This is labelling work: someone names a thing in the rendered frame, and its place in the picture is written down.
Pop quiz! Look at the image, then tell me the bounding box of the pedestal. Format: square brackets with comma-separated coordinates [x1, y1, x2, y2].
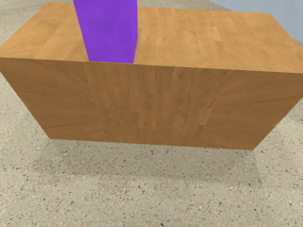
[0, 2, 303, 150]

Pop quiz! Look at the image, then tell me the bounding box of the carton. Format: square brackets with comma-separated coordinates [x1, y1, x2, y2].
[73, 0, 138, 63]

